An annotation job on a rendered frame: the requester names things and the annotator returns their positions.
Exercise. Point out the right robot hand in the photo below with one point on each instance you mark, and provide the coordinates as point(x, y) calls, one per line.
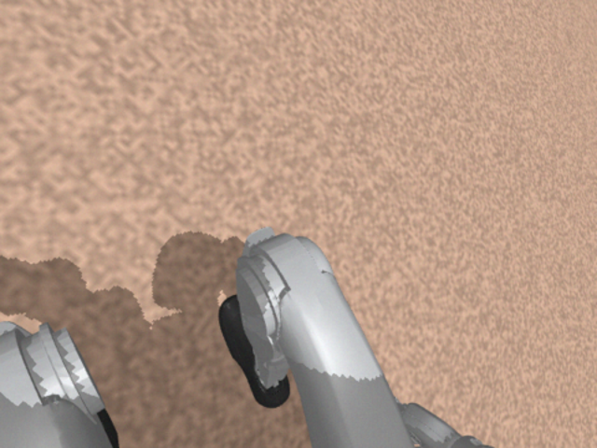
point(425, 428)

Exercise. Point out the right robot foot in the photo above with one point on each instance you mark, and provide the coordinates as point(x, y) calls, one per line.
point(241, 350)

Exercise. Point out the left robot foot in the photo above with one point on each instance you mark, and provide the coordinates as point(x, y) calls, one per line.
point(109, 427)

